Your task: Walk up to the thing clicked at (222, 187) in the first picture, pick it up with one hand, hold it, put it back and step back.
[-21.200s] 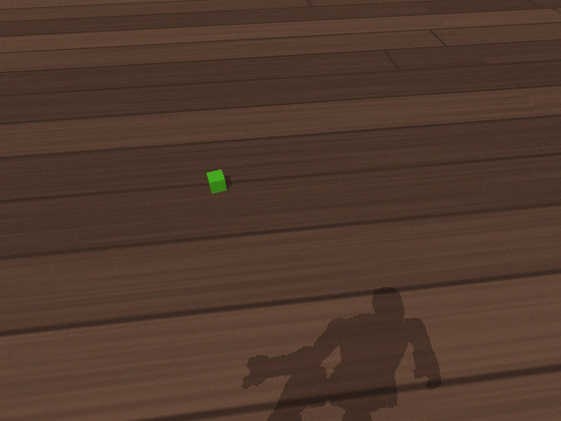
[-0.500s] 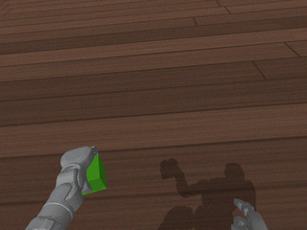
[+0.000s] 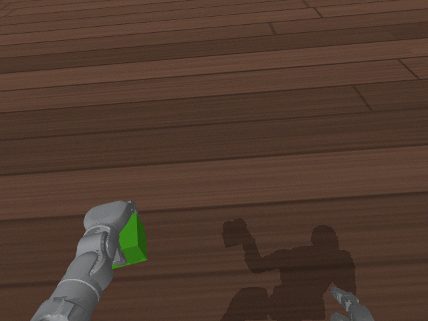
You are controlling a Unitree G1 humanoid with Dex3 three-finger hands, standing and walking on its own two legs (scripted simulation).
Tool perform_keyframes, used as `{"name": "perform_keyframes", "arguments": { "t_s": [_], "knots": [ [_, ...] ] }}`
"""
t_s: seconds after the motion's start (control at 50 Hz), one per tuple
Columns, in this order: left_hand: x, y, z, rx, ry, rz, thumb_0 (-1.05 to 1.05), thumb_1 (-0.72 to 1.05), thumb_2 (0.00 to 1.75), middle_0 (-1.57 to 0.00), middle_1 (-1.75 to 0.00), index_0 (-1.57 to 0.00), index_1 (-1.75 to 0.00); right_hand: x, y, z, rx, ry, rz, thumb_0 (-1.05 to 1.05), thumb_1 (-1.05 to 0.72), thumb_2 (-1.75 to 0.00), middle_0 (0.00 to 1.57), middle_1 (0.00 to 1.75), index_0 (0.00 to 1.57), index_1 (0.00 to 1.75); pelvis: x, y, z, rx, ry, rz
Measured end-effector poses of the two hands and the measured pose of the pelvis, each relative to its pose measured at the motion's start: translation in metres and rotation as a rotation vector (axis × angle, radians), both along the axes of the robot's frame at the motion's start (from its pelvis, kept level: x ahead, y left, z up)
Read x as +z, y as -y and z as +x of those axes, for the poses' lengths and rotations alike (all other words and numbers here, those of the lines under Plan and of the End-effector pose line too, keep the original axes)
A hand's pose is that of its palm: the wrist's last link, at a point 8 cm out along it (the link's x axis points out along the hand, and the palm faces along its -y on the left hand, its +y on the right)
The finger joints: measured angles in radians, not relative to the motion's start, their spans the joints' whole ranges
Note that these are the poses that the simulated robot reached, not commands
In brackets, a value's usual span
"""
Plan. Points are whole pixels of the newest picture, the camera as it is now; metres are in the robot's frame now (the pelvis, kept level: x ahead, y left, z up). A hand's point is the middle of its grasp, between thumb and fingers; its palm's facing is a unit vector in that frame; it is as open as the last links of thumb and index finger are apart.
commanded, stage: crouch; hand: left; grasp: from above
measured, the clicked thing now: (124, 240) +0.30 +0.23 -0.07
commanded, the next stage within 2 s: none
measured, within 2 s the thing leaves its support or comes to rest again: neither
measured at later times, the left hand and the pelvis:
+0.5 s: hand (127, 260) +0.28 +0.23 -0.13, palm faces -0.47 -0.06 -0.88, open 10.9 cm; pelvis -0.02 +0.00 -0.03, yaw +1 degrees
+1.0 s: hand (155, 265) +0.35 +0.24 -0.38, palm faces -0.44 -0.09 -0.89, open 10.9 cm; pelvis -0.08 +0.01 -0.24, yaw +0 degrees
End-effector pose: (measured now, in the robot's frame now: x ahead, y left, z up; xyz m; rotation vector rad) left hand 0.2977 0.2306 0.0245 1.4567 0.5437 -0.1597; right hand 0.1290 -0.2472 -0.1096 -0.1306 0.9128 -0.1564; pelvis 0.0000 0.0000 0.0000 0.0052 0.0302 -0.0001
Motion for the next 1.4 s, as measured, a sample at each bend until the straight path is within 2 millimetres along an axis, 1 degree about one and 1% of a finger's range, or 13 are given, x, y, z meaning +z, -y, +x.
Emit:
{"name": "perform_keyframes", "arguments": {
  "t_s": [0.16,0.26,0.36,0.46,0.54,0.68,0.78,0.88,1.0,1.1,1.18,1.3,1.4],
  "knots": [
    [-0.002,0.001,-0.001,0.007,-0.006,-0.006,0.01,-0.21,0.76,-0.59,-0.76,-0.62,-0.70,0.002,0.000,0.001,0.001,0.002,0.003,0.01,-0.90,-0.89,0.20,0.30,0.20,0.30,0.001,0.000,0.001,0.000,0.003,0.000],
    [-0.012,0.001,-0.005,-0.002,-0.014,0.005,0.01,-0.20,0.75,-0.58,-0.76,-0.61,-0.71,0.004,0.000,0.001,0.007,0.001,-0.001,0.01,-0.89,-0.89,0.20,0.30,0.20,0.30,0.000,0.000,-0.001,0.004,0.000,0.000],
    [-0.040,0.000,-0.011,-0.015,-0.035,0.020,0.01,-0.19,0.73,-0.58,-0.76,-0.61,-0.71,0.002,0.003,-0.007,0.020,-0.026,-0.015,0.01,-0.88,-0.89,0.20,0.30,0.20,0.30,-0.004,0.001,-0.008,0.013,-0.023,0.000],
    [-0.080,-0.002,-0.013,-0.020,-0.049,0.045,0.01,-0.17,0.71,-0.57,-0.76,-0.60,-0.70,-0.013,0.010,-0.030,0.022,-0.102,-0.047,0.01,-0.88,-0.89,0.20,0.30,0.20,0.30,-0.016,0.001,-0.019,0.017,-0.096,-0.006],
    [-0.116,-0.004,-0.004,-0.035,-0.036,0.070,0.01,-0.16,0.70,-0.56,-0.76,-0.59,-0.71,-0.038,0.021,-0.057,0.009,-0.175,-0.087,0.01,-0.88,-0.89,0.20,0.30,0.20,0.30,-0.041,0.001,-0.029,0.019,-0.194,-0.012],
    [-0.188,-0.004,0.026,-0.056,0.020,0.091,0.01,-0.15,0.71,-0.55,-0.77,-0.58,-0.71,-0.102,0.034,-0.112,-0.053,-0.298,-0.147,0.01,-0.88,-0.89,0.20,0.30,0.20,0.30,-0.107,-0.002,-0.047,0.019,-0.362,-0.026],
    [-0.240,-0.006,0.045,-0.005,0.049,0.094,0.01,-0.16,0.71,-0.56,-0.77,-0.59,-0.71,-0.153,0.030,-0.149,-0.081,-0.383,-0.152,0.01,-0.88,-0.89,0.20,0.30,0.20,0.30,-0.154,-0.005,-0.058,0.014,-0.462,-0.034],
    [-0.289,-0.007,0.054,0.049,0.029,0.076,0.01,-0.17,0.72,-0.56,-0.76,-0.59,-0.71,-0.200,0.017,-0.172,-0.087,-0.443,-0.118,0.01,-0.88,-0.88,0.20,0.30,0.20,0.30,-0.193,-0.007,-0.068,0.011,-0.526,-0.038],
    [-0.344,-0.007,0.061,0.021,-0.020,0.053,0.01,-0.17,0.72,-0.56,-0.77,-0.59,-0.71,-0.249,0.005,-0.178,-0.070,-0.458,-0.091,0.01,-0.88,-0.88,0.20,0.30,0.20,0.30,-0.238,-0.006,-0.076,0.013,-0.580,-0.047],
    [-0.390,-0.011,0.066,-0.016,-0.024,0.050,0.01,-0.17,0.72,-0.56,-0.77,-0.59,-0.71,-0.282,0.006,-0.173,-0.030,-0.460,-0.103,0.00,-0.88,-0.88,0.20,0.30,0.21,0.30,-0.273,-0.004,-0.078,0.015,-0.615,-0.055],
    [-0.422,-0.014,0.068,0.001,-0.009,0.037,0.01,-0.16,0.71,-0.56,-0.77,-0.59,-0.71,-0.302,0.011,-0.164,0.014,-0.462,-0.120,0.00,-0.88,-0.89,0.20,0.30,0.21,0.30,-0.296,-0.002,-0.078,0.015,-0.633,-0.060],
    [-0.459,-0.019,0.072,0.020,-0.003,0.032,0.01,-0.16,0.72,-0.56,-0.77,-0.59,-0.71,-0.324,0.021,-0.155,0.057,-0.463,-0.148,0.00,-0.89,-0.89,0.20,0.30,0.21,0.30,-0.322,-0.001,-0.079,0.010,-0.645,-0.069],
    [-0.477,-0.022,0.080,0.014,0.017,0.034,0.01,-0.17,0.72,-0.56,-0.77,-0.59,-0.71,-0.340,0.026,-0.157,0.077,-0.478,-0.153,0.00,-0.89,-0.89,0.20,0.30,0.20,0.30,-0.341,0.000,-0.080,0.008,-0.642,-0.074]
  ]
}}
